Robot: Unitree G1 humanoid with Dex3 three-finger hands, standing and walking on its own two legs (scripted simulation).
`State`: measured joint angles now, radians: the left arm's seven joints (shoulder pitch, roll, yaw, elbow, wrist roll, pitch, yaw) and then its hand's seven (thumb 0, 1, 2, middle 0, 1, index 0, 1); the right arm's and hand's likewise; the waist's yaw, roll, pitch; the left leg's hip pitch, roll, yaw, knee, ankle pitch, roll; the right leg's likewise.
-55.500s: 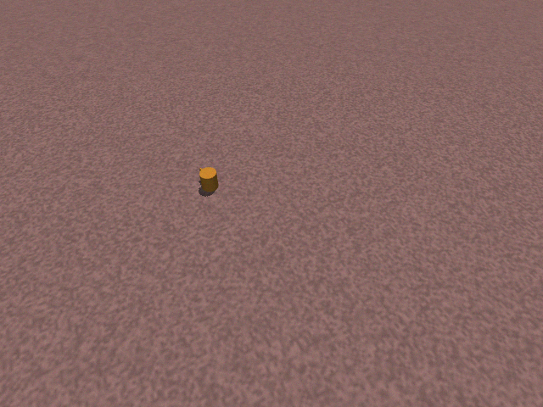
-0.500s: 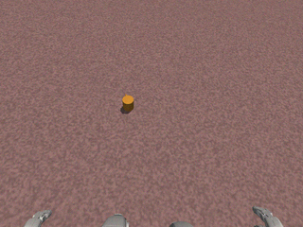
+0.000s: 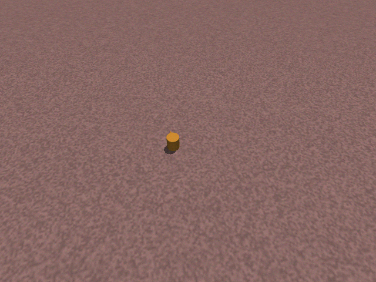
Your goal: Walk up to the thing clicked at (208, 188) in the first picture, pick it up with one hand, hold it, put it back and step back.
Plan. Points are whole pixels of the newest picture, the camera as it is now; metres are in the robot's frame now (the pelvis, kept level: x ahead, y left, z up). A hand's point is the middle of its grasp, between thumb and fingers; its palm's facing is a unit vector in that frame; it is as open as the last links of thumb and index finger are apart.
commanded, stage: step back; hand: left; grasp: from above
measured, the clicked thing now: (172, 140) +1.11 +0.16 -0.71
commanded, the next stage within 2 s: stand in 0.72 s
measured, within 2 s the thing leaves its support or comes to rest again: neither
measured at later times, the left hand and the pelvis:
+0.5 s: hand out of the picture +0.11 +0.25 -0.14, palm faces +0.04 -0.92 -0.40, open 7.4 cm; pelvis +0.05 -0.02 +0.00, yaw +2 degrees
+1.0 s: hand out of the picture +0.14 +0.25 -0.14, palm faces +0.00 -0.94 -0.33, open 7.4 cm; pelvis +0.06 +0.00 +0.02, yaw +1 degrees
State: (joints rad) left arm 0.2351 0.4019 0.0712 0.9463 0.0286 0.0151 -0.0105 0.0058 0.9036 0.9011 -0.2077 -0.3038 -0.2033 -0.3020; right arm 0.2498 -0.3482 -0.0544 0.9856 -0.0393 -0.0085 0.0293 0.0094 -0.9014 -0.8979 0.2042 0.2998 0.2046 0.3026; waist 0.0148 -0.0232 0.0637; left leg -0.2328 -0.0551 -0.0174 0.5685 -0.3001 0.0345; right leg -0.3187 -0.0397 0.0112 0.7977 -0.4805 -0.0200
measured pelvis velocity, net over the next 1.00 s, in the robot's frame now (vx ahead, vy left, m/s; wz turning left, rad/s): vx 0.06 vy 0.00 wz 0.01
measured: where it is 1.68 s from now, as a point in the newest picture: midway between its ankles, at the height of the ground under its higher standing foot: outside the picture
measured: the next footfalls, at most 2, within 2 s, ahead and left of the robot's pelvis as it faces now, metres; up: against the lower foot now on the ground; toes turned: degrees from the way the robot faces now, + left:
right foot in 0.20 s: +0.08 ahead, -0.13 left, +0.00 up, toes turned -1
left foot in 0.54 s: +0.12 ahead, +0.13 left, +0.00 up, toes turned +2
